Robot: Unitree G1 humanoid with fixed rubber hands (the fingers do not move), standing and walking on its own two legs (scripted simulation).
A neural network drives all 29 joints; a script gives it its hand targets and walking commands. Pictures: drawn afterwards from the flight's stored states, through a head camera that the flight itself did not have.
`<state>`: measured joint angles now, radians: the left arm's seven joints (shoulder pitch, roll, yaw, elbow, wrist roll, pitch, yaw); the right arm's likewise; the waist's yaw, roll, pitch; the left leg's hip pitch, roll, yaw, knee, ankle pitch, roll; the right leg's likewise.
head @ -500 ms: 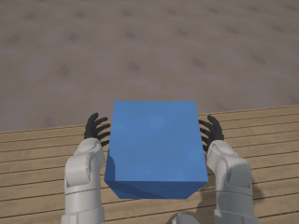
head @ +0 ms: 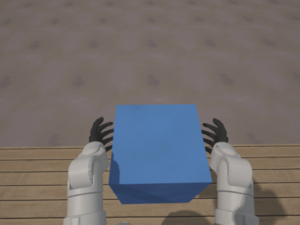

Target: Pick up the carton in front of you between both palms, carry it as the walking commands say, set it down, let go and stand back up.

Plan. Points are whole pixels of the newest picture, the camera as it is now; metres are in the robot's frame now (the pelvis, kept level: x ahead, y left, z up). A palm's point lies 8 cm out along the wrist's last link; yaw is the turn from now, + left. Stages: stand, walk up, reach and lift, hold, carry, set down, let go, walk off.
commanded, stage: carry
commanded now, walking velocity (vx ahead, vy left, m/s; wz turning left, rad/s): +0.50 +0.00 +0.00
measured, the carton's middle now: (155, 158) +0.32 +0.02 -0.01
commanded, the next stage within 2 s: none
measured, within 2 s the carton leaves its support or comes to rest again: neither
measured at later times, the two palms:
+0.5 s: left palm (112, 80) +0.63 +0.20 +0.02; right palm (190, 87) +0.61 -0.11 +0.02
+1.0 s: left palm (127, 54) +0.93 +0.18 -0.04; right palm (185, 55) +0.94 -0.13 -0.05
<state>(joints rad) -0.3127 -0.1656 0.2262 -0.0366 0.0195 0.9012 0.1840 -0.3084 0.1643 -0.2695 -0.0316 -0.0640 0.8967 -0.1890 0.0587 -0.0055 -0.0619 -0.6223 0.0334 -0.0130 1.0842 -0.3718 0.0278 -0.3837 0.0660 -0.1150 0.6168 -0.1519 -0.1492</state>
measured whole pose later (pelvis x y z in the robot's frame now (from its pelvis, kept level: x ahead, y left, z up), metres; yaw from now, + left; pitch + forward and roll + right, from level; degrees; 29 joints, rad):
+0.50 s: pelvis +0.31 +0.06 -0.06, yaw -2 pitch +5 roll -1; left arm -0.34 -0.16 0.26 -0.04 0.03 0.90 0.19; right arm -0.30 0.16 -0.23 -0.06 -0.01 0.92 -0.18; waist -0.03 0.01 -0.08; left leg -0.41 -0.06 0.12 0.63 -0.14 0.13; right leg -0.63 -0.02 0.01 1.16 -0.41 -0.03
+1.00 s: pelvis +0.63 +0.02 -0.12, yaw +0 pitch +4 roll +0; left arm -0.31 -0.17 0.23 -0.01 0.02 0.90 0.19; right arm -0.31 0.15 -0.27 -0.01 -0.06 0.91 -0.20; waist 0.05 0.00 -0.09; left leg -0.55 0.00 0.00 1.23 -0.45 0.03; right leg -0.43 0.06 -0.13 0.62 -0.11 -0.15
